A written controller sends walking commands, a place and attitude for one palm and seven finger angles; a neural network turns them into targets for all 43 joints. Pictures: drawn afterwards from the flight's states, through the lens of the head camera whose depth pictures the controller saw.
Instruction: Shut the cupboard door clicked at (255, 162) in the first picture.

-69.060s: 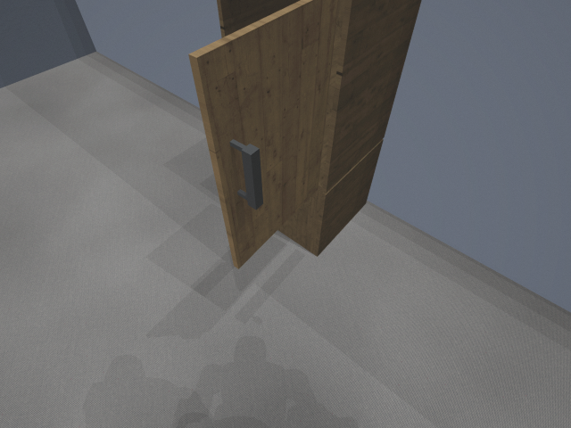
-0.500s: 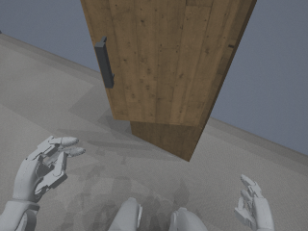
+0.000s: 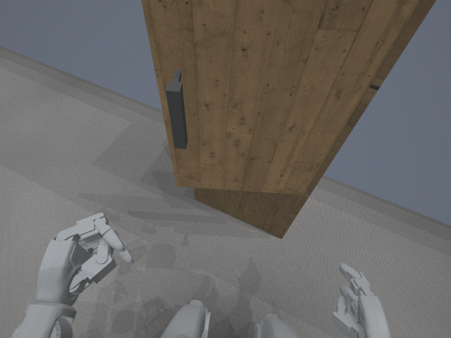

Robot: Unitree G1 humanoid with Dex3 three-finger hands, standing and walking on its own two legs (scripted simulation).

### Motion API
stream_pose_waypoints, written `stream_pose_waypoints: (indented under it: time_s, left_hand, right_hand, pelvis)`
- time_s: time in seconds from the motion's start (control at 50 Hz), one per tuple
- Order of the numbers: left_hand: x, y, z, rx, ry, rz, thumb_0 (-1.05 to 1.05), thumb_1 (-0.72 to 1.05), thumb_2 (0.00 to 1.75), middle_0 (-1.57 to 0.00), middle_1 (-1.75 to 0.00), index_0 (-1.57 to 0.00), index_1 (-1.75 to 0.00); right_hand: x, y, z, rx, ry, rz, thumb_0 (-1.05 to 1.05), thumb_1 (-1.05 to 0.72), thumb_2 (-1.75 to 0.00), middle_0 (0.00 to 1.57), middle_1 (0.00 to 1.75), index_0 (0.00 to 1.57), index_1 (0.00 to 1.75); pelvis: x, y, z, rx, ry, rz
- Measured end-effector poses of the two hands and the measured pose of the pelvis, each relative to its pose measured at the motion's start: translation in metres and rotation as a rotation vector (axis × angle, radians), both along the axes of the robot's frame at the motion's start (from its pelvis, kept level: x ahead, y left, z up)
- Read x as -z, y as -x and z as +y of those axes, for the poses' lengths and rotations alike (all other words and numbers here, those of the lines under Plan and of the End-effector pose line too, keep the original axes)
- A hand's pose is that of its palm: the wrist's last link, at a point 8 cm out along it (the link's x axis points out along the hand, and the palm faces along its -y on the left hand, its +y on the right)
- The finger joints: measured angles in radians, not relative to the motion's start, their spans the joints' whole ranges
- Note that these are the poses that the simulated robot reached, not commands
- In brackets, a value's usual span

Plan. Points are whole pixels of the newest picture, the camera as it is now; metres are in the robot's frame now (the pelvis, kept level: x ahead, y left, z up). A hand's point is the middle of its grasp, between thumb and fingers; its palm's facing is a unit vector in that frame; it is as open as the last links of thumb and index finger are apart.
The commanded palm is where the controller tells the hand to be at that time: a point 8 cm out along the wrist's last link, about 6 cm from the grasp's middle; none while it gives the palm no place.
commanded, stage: raise the hand and make a fist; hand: left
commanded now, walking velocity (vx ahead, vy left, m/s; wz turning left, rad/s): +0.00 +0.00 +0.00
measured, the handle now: (179, 111) +0.51 +0.14 +0.08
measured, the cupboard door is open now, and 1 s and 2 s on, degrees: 23 23 23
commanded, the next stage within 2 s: bring the fist close to the handle in 0.80 s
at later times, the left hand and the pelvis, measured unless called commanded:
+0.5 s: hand (101, 251) +0.22 +0.20 +0.08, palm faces +0.01 -1.00 -0.03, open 3.1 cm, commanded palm +0.19 +0.25 +0.08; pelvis +0.00 +0.01 +0.02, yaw +1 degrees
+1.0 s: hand (143, 253) +0.23 +0.14 +0.08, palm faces +0.03 -1.00 -0.05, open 3.1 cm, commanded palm +0.22 +0.20 +0.08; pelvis +0.00 -0.05 +0.01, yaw +1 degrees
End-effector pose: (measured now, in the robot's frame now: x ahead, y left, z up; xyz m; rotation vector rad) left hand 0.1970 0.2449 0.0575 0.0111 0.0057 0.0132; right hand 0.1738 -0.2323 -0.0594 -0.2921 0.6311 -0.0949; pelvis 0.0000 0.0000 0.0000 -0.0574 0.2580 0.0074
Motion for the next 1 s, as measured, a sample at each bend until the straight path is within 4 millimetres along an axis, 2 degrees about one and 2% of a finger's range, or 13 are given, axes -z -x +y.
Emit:
stream_pose_waypoints:
  time_s: [0.08,0.14,0.24,0.3,0.42,0.56,0.62,0.74,0.9,1.0]
  left_hand:
    - [-0.018,-0.004,0.015,-0.036,-0.013,-0.040,0.01,0.90,0.90,-1.13,-1.31,-1.12,-1.31]
    - [-0.018,-0.003,0.017,-0.018,-0.007,-0.007,0.01,0.90,0.90,-1.18,-1.37,-1.17,-1.37]
    - [-0.008,0.000,0.016,0.009,0.003,0.065,0.01,0.90,0.90,-1.25,-1.44,-1.24,-1.44]
    - [-0.014,0.000,0.020,-0.012,-0.015,0.041,0.01,0.90,0.90,-1.27,-1.47,-1.27,-1.47]
    - [-0.034,-0.003,0.020,-0.030,-0.039,-0.047,0.01,0.90,0.90,-1.29,-1.49,-1.29,-1.49]
    - [-0.018,-0.004,-0.002,0.021,-0.005,0.058,0.01,0.90,0.90,-1.30,-1.50,-1.29,-1.50]
    - [-0.020,-0.001,-0.009,0.008,-0.009,0.051,0.01,0.90,0.90,-1.30,-1.50,-1.29,-1.50]
    - [-0.032,0.002,-0.023,-0.025,-0.036,-0.034,0.01,0.90,0.90,-1.30,-1.50,-1.30,-1.50]
    - [-0.019,0.001,-0.049,0.016,-0.025,0.045,0.01,0.90,0.90,-1.30,-1.50,-1.30,-1.50]
    - [-0.029,-0.007,-0.050,-0.016,-0.044,-0.020,0.01,0.90,0.90,-1.30,-1.50,-1.30,-1.50]
  right_hand:
    - [-0.011,-0.018,0.022,-0.038,-0.025,-0.028,0.02,-0.90,-0.90,0.20,0.30,0.20,0.30]
    - [-0.017,-0.026,0.037,-0.062,-0.044,-0.040,0.02,-0.90,-0.90,0.20,0.30,0.20,0.30]
    - [-0.023,-0.026,0.049,-0.086,-0.050,-0.040,0.02,-0.90,-0.90,0.21,0.30,0.20,0.30]
    - [-0.022,-0.020,0.049,-0.093,-0.046,-0.026,0.01,-0.90,-0.90,0.21,0.30,0.20,0.30]
    - [-0.016,-0.002,0.038,-0.074,-0.047,0.021,0.02,-0.90,-0.90,0.21,0.30,0.20,0.30]
    - [-0.016,0.019,0.011,-0.017,-0.040,0.046,0.02,-0.90,-0.90,0.21,0.30,0.20,0.30]
    - [-0.017,0.023,-0.002,-0.005,-0.029,0.043,0.02,-0.90,-0.90,0.21,0.30,0.20,0.30]
    - [-0.011,0.021,-0.022,-0.011,-0.028,0.033,0.02,-0.90,-0.90,0.20,0.30,0.20,0.30]
    - [-0.005,0.009,-0.038,-0.002,-0.054,0.016,0.02,-0.90,-0.90,0.20,0.30,0.20,0.30]
    - [-0.002,0.001,-0.042,-0.005,-0.060,0.011,0.02,-0.90,-0.90,0.20,0.30,0.20,0.30]
  pelvis:
    - [-0.005,-0.004,0.011,-0.006,0.013,-0.006]
    - [-0.008,-0.005,0.017,-0.010,0.019,-0.012]
    - [-0.011,-0.002,0.021,-0.013,0.022,-0.022]
    - [-0.011,0.000,0.020,-0.014,0.021,-0.031]
    - [-0.013,0.003,0.015,-0.017,0.017,-0.047]
    - [-0.017,0.004,0.001,-0.012,0.002,-0.061]
    - [-0.017,0.005,-0.007,-0.009,-0.004,-0.065]
    - [-0.014,0.006,-0.022,-0.011,-0.014,-0.061]
    - [-0.011,0.002,-0.039,-0.005,-0.031,-0.052]
    - [-0.009,-0.003,-0.046,-0.004,-0.037,-0.045]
